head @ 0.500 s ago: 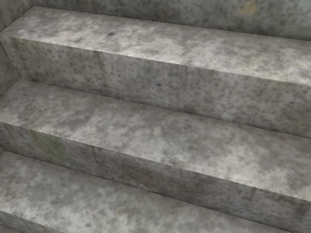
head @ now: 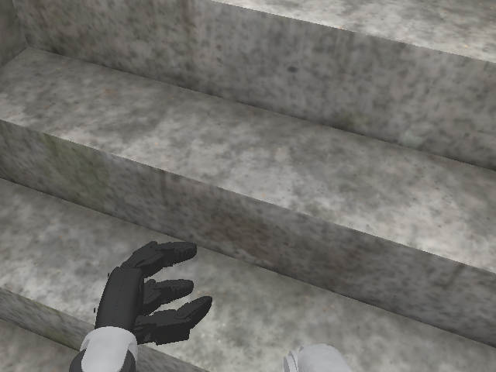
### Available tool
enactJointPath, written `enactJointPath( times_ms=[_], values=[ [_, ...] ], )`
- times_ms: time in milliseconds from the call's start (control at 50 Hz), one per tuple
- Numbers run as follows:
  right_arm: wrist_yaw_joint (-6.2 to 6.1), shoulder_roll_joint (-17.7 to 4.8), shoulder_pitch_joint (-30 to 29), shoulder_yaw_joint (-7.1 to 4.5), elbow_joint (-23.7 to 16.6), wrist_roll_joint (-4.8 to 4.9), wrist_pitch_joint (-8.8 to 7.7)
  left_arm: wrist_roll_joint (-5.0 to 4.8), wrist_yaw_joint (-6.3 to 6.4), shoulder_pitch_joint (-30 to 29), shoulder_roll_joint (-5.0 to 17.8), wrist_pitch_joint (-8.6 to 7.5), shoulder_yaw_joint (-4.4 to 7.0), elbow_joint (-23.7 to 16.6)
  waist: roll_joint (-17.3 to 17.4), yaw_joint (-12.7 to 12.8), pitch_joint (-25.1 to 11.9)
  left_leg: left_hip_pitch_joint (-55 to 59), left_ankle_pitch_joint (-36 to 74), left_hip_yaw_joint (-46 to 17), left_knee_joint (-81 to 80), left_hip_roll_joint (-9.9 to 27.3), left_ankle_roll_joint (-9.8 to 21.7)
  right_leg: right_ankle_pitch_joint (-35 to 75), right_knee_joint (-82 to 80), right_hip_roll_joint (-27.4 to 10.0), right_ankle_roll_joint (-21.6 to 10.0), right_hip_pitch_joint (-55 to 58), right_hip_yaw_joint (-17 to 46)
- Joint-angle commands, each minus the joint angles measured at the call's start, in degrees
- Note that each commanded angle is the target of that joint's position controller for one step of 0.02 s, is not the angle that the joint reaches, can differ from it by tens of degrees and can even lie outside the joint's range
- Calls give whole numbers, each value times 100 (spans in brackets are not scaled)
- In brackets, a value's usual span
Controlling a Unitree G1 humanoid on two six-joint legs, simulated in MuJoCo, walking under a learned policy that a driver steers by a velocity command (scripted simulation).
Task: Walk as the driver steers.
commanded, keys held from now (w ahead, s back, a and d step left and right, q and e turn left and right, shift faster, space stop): w+e+shift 0.58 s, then w+shift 0.30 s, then w+q+shift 0.12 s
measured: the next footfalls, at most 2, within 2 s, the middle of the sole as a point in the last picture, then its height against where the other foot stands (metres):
right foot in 0.10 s outside the picture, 0.21 m higher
left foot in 0.64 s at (226, 317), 0.21 m higher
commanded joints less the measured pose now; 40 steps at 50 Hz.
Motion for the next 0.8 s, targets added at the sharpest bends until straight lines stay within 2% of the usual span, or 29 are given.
enactJointPath(
  times_ms=[20, 40, 60, 80, 100, 120, 140, 160, 180, 220, 260, 280, 320, 360, 400, 440, 500, 560, 580, 600, 620, 640, 660, 680, 700, 720, 740, 760, 800],
  values=[
    [-32, -607, -1323, 11, -691, 267, -36, -198, 10, -276, 499, 2, -4, -511, -95, 1067, 9, -1298, 7372, 238, -1251, 944, 578, -864, -3662, 444, -320, 2780, -1054],
    [-134, -1444, -1078, -119, -764, 451, -78, -248, 74, 322, 681, 88, 78, -522, 525, 1229, -334, -815, 9890, -30, -387, 1312, 742, -2160, -4309, 685, -228, 3404, -995],
    [-123, -1833, -1031, -222, -808, 557, 7, -283, 139, 1495, 728, 190, 214, -136, 1120, 1534, -1015, -437, 11876, -128, 344, 1646, 978, -2288, -4171, 966, -78, 4239, -1551],
    [14, -2030, -1219, -321, -1072, 787, 162, -318, 168, 2161, 902, 96, 314, 113, 1497, 1672, -1466, -396, 12352, -282, 1435, 1730, 1108, -1628, -4962, 1178, -174, 5071, -1041],
    [99, -1676, -1010, -233, -1426, 876, 210, -278, 215, 1811, 1165, -44, 411, 458, 870, 1236, -1420, -1793, 11535, -524, 2558, 1355, 971, -924, -5679, 1461, -355, 6235, -485],
    [223, -1864, -1953, -302, -1782, 738, 158, -213, 232, 2850, 1291, -46, 530, 683, 443, 1964, -1489, -2769, 8054, -641, 4519, 971, 889, -581, -7009, 1103, -682, 6584, 820],
    [413, -734, -3001, -32, -2355, 411, 141, -190, 267, 2103, 1572, 5, 656, 818, -1621, 1532, -937, -4315, 1891, -882, 6554, -468, 635, -991, -8401, 602, -1248, 5740, 2928],
    [506, -52, -3188, 175, -2758, 93, 138, -107, 255, 1113, 1305, 13, 597, 540, -651, 862, -412, -4714, 1165, -1892, 8176, -687, 376, -1447, -9096, 208, -1593, 4411, 4097],
    [534, 212, -3106, 280, -3020, -27, 145, -38, 341, 639, 1241, 7, 545, 452, -168, 517, -80, -4711, 1276, -2049, 8928, -660, 200, -1128, -9167, 74, -1467, 3379, 3993],
    [363, 517, -2575, 416, -3176, -191, 228, 68, 444, 500, 1089, -183, 411, 736, -146, -60, 537, -5248, 1160, -1992, 9682, -568, -34, -506, -9661, 22, -1264, 2285, 3849],
    [181, 603, -2649, 520, -3228, -223, 380, 86, 376, 1207, 781, -434, 271, 1289, -214, -49, 700, -6215, 1246, -1867, 10203, -362, -210, -208, -9986, 57, -1314, 2572, 3711],
    [183, 513, -2585, 528, -3215, -261, 401, -1, 348, 1442, 859, -547, 286, 1372, -126, -20, 463, -6166, 1285, -1921, 9889, -250, -230, -34, -10158, 91, -1304, 2745, 3629],
    [215, -6, -2710, 432, -3040, -47, 417, -161, 380, 1471, 1126, -657, 360, 1369, 216, 153, 406, -5706, 1252, -1594, 8815, -175, -379, 49, -10480, 58, -1346, 2681, 3451],
    [189, -11, -2979, 402, -2926, 20, 472, -154, 436, 1705, 1200, -767, 408, 1375, 402, 531, 152, -5600, 1174, -1266, 9288, -311, -328, 898, -10453, 87, -1478, 3152, 3331],
    [234, 352, -3733, 462, -3175, 23, 443, -37, 393, 2108, 1282, -886, 490, 1505, 47, 858, 161, -6463, 467, -1473, 9730, -292, -201, 772, -10580, -80, -1509, 4204, 3678],
    [299, 528, -4515, 558, -3381, -120, 337, -38, 380, 3084, 1358, -971, 604, 1687, 177, 1333, 353, -8156, -203, -1674, 9873, -277, -63, 173, -10803, -405, -1669, 6015, 4407],
    [388, 422, -5305, 564, -3542, -135, 153, -61, 359, 3890, 1367, -1132, 761, 1880, -19, 1645, 238, -9664, -686, -1840, 10175, -222, 57, 526, -10926, -785, -1721, 8047, 4929],
    [373, 669, -6200, 696, -4039, -54, 173, -80, 387, 4135, 1318, -1121, 838, 2142, -227, 1759, 273, -9093, -1550, -1599, 8929, -185, 125, 2107, -11427, -760, -1511, 7710, 4406],
    [386, 635, -6423, 705, -4237, -9, 212, -74, 398, 3967, 1410, -1110, 887, 2190, -268, 1683, 272, -8366, -1599, -1379, 8265, -167, 109, 3117, -11770, -799, -1472, 7247, 4154],
    [412, 806, -6271, 865, -4263, 198, 314, -168, 440, 3298, 1314, -1017, 848, 2067, -523, 1385, 30, -5489, -2797, -631, 6109, -243, 299, 4375, -12822, -787, -1344, 5352, 3038],
    [302, 725, -5382, 681, -4051, 373, 301, -267, 409, 3319, 963, -1055, 775, 2041, -709, 939, -676, -2110, -2416, -338, 5433, -726, 406, 7901, -12509, -538, -1291, 3919, 2775],
    [161, 30, -2942, 181, -3337, 487, 355, -418, 184, 2922, 1605, -1328, 889, 1948, -1047, -223, -2005, -189, -1768, -534, 5666, -804, 436, 11969, -10771, -822, -1111, 4184, 2480],
    [33, -864, -1124, -263, -2744, 516, 366, -604, -101, 2180, 2244, -1584, 1151, 1938, -628, -1296, -3104, 1070, -1642, -1737, 4816, -542, 579, 12655, -8844, -693, -851, 3964, 2392],
    [-21, -1511, -597, -475, -2305, 224, 344, -698, -317, 1827, 1827, -1632, 1047, 1711, 1281, -1314, -3417, 1635, -3731, -4363, 2956, 513, 1062, 11039, -6651, 183, -535, 2957, 2048],
    [-113, -1573, -1005, -536, -2086, 380, 459, -204, -395, 1293, 1219, -1649, 909, 1564, 2902, -1051, -3051, 742, -3904, -6583, 891, 1291, 1405, 4531, -4042, 1017, -305, 2521, 1409],
    [-32, -1009, -1826, -448, -2080, 516, 495, 293, -407, 1418, 822, -1649, 735, 1307, 1936, -438, -2559, -9, -4062, -6763, 863, 1316, 1546, 3710, -1912, 876, -159, 2052, 1493],
    [6, -480, -2290, -294, -1799, 560, 427, 427, -418, 1409, 379, -1516, 560, 1094, 788, 137, -1527, -559, -4242, -5988, 1276, 1136, 1518, 3527, -1523, 627, -231, 1344, 1340],
    [-4, 11, -2291, -179, -1349, 458, 276, 435, -411, 1173, 64, -1380, 384, 889, -56, 342, -511, -1422, -3376, -5339, 1414, 1152, 1470, 3314, -937, 598, -405, 777, 1529],
    [102, 427, -2019, -118, -597, 282, -51, 357, -259, 991, -236, -1201, 144, 505, -201, 734, 40, -1719, -1383, -4205, 833, 1094, 1286, 2373, 413, 567, -550, 200, 1725]
  ],
)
